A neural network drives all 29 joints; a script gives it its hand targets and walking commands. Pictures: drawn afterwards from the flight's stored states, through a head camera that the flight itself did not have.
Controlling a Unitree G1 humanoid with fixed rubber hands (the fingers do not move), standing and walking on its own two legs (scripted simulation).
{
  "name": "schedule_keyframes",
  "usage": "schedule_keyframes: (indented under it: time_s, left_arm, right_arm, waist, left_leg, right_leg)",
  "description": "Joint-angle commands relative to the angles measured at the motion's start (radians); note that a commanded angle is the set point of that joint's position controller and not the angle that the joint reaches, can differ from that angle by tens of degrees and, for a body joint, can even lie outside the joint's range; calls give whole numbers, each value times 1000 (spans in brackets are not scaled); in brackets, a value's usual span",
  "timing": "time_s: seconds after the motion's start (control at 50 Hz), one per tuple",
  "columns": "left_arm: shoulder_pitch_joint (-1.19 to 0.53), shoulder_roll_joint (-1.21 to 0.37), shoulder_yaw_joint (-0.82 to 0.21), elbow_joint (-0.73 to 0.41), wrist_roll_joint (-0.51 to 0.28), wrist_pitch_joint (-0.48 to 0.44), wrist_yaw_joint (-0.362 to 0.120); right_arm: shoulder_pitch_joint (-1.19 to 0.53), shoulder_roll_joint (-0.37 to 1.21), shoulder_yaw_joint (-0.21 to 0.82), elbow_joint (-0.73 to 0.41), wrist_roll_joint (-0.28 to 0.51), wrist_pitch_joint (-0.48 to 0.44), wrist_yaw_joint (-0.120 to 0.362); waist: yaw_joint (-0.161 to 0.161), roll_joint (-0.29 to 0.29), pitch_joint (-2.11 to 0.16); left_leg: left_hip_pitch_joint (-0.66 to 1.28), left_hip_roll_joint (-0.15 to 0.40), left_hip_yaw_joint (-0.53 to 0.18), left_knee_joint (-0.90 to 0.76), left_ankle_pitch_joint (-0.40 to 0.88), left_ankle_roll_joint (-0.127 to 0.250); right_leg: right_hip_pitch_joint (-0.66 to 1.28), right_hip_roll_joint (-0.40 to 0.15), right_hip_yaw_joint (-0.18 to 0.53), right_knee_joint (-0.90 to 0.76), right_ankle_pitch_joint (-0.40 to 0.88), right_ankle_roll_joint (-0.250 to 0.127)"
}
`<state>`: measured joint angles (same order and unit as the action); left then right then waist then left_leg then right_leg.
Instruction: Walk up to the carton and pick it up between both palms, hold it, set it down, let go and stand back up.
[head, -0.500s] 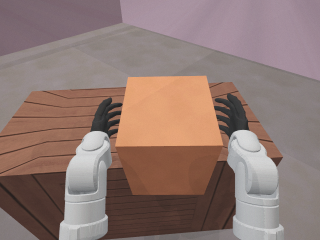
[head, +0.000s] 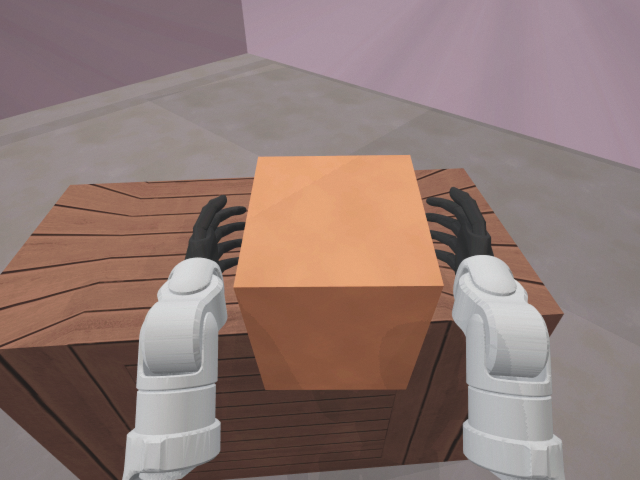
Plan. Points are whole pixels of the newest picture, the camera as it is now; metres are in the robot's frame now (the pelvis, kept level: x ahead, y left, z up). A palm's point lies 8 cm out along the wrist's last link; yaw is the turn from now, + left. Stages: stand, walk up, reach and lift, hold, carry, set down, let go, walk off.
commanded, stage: hold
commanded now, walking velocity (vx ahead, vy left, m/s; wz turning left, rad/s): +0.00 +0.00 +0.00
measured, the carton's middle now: (334, 277) +0.38 +0.00 +0.09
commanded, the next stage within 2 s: set down in 1.50 s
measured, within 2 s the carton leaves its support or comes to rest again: neither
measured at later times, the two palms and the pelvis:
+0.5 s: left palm (202, 253) +0.32 +0.15 +0.19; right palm (468, 245) +0.32 -0.14 +0.20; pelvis +0.00 +0.00 +0.00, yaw +0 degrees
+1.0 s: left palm (209, 262) +0.32 +0.14 +0.18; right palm (471, 258) +0.32 -0.15 +0.18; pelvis +0.01 +0.00 +0.00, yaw +0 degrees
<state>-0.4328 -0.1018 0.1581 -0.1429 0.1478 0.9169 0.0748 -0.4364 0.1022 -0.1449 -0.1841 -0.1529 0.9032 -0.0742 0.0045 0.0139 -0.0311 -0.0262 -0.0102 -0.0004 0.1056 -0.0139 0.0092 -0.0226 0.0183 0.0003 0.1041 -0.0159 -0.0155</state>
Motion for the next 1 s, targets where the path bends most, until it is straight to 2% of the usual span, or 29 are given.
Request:
schedule_keyframes:
  time_s: [0.0, 0.04, 0.08, 0.12, 0.14, 0.16, 0.18, 0.2, 0.28, 0.34, 0.36, 0.38, 0.4, 0.44, 0.54, 0.58, 0.62, 0.64, 0.66, 0.7, 0.72, 0.76, 0.84, 0.88, 0.9, 0.92, 0.98]
  left_arm:
    - [-568, -338, -402, -193, -176, -80, -157]
    - [-583, -324, -395, -210, -172, -86, -153]
    - [-575, -330, -390, -185, -167, -83, -153]
    - [-605, -334, -392, -201, -176, -87, -158]
    - [-614, -331, -398, -212, -173, -90, -158]
    - [-620, -336, -401, -211, -179, -93, -158]
    - [-593, -339, -399, -183, -176, -88, -158]
    - [-601, -341, -395, -183, -176, -87, -159]
    - [-619, -343, -405, -183, -182, -88, -157]
    - [-668, -343, -400, -174, -188, -88, -156]
    - [-668, -353, -397, -162, -194, -87, -157]
    - [-656, -358, -394, -142, -182, -86, -159]
    - [-663, -350, -392, -149, -178, -87, -157]
    - [-663, -346, -382, -156, -170, -82, -154]
    - [-636, -351, -376, -123, -166, -79, -149]
    - [-613, -353, -376, -119, -159, -78, -150]
    - [-618, -350, -391, -145, -159, -81, -148]
    - [-618, -353, -397, -153, -162, -83, -147]
    - [-615, -357, -403, -160, -169, -84, -148]
    - [-618, -363, -423, -202, -181, -87, -148]
    - [-617, -371, -435, -218, -185, -88, -147]
    - [-572, -372, -436, -204, -193, -87, -145]
    - [-566, -353, -450, -236, -185, -86, -141]
    - [-567, -362, -443, -253, -197, -83, -135]
    - [-555, -350, -448, -257, -188, -83, -137]
    - [-552, -345, -447, -264, -190, -80, -136]
    - [-526, -346, -428, -229, -187, -67, -134]
  right_arm:
    - [-494, 324, 394, -125, 179, -50, 153]
    - [-501, 334, 398, -108, 181, -50, 155]
    - [-487, 335, 388, -94, 175, -53, 157]
    - [-514, 341, 394, -105, 176, -55, 162]
    - [-513, 339, 395, -95, 176, -59, 162]
    - [-533, 346, 400, -103, 177, -60, 165]
    - [-521, 347, 403, -101, 182, -61, 163]
    - [-528, 340, 407, -106, 177, -61, 159]
    - [-555, 342, 399, -113, 182, -61, 156]
    - [-587, 346, 395, -88, 176, -57, 157]
    - [-588, 347, 392, -87, 177, -58, 156]
    - [-604, 345, 392, -93, 180, -62, 155]
    - [-593, 361, 388, -74, 181, -60, 157]
    - [-576, 352, 375, -50, 178, -54, 156]
    - [-575, 362, 380, -31, 172, -55, 162]
    - [-553, 353, 374, -25, 165, -54, 164]
    - [-554, 349, 382, -35, 176, -58, 166]
    - [-546, 354, 384, -44, 172, -62, 164]
    - [-538, 353, 389, -61, 172, -62, 162]
    - [-534, 362, 399, -79, 183, -63, 160]
    - [-525, 366, 407, -89, 189, -64, 159]
    - [-523, 367, 427, -138, 190, -67, 154]
    - [-502, 346, 426, -144, 190, -61, 148]
    - [-486, 363, 434, -142, 201, -56, 148]
    - [-480, 352, 437, -148, 197, -57, 148]
    - [-466, 343, 430, -147, 193, -52, 147]
    - [-470, 337, 432, -161, 198, -41, 147]
  waist:
    - [4, -3, -314]
    - [1, -22, -320]
    - [-2, -2, -299]
    - [-5, -11, -308]
    - [-1, 1, -308]
    - [-1, -14, -312]
    - [0, 4, -306]
    - [11, -2, -298]
    - [0, -5, -320]
    - [-2, -39, -344]
    - [-3, -36, -344]
    - [0, 5, -349]
    - [2, -7, -351]
    - [3, 21, -329]
    - [13, -18, -309]
    - [12, -5, -322]
    - [6, -1, -339]
    - [-1, -18, -340]
    - [4, -16, -344]
    - [-1, 16, -371]
    - [-4, 8, -361]
    - [-1, -23, -356]
    - [-1, 14, -355]
    - [0, -13, -352]
    - [4, -5, -364]
    - [-4, -8, -357]
    - [-3, -23, -351]
  left_leg:
    - [58, -23, 13, -8, 27, -19]
    - [74, -22, 7, 1, 31, -11]
    - [65, -26, 15, 2, 18, -21]
    - [66, -25, 11, 2, 5, -18]
    - [61, -23, 14, -2, 2, -19]
    - [60, -21, 11, -2, 5, -16]
    - [51, -22, 10, 0, 3, -19]
    - [32, -16, 5, -4, -3, -15]
    - [49, -18, 5, -5, -27, -14]
    - [65, -19, 10, 5, -42, -13]
    - [60, -18, 10, 6, -32, -11]
    - [61, -20, 10, 12, -31, -17]
    - [53, -15, 5, 8, -32, -13]
    - [53, -18, 13, 3, -24, -19]
    - [69, -20, 10, -4, 14, -15]
    - [83, -26, 13, -6, 34, -16]
    - [100, -30, 17, -5, 51, -18]
    - [91, -24, 11, -6, 68, -18]
    - [105, -22, 9, -6, 76, -18]
    - [105, -19, 7, -3, 105, -22]
    - [87, -14, 3, -1, 108, -25]
    - [86, -18, 4, -4, 120, -20]
    - [86, -22, 10, -1, 101, -24]
    - [83, -22, 9, 2, 107, -27]
    - [94, -22, 7, -3, 105, -22]
    - [98, -23, 5, -2, 113, -27]
    - [82, -25, 9, -8, 93, -23]
  right_leg:
    - [119, 21, -3, 12, 73, 39]
    - [106, 17, 3, 13, 78, 42]
    - [100, 17, -3, 9, 63, 38]
    - [98, 19, -6, 11, 45, 37]
    - [102, 21, -10, 16, 44, 36]
    - [104, 22, -3, 18, 49, 39]
    - [106, 22, -6, 18, 58, 34]
    - [121, 21, -4, 19, 46, 36]
    - [85, 24, -5, 15, 3, 36]
    - [62, 21, -6, 10, -33, 40]
    - [58, 25, -11, 13, -25, 37]
    - [62, 18, -1, 14, -6, 33]
    - [62, 19, -3, 15, -4, 34]
    - [66, 25, -9, 12, 14, 32]
    - [70, 28, -5, 2, 36, 40]
    - [88, 30, -5, 5, 50, 40]
    - [83, 30, -4, 0, 72, 39]
    - [99, 27, 0, 0, 95, 37]
    - [90, 26, -1, 7, 100, 40]
    - [98, 24, 9, 6, 132, 35]
    - [102, 25, 2, 14, 137, 33]
    - [120, 23, -4, 20, 145, 42]
    - [112, 19, 5, 12, 118, 38]
    - [118, 21, 0, 12, 136, 39]
    - [123, 18, 5, 16, 142, 48]
    - [127, 21, 3, 13, 147, 42]
    - [142, 21, -3, 6, 140, 45]
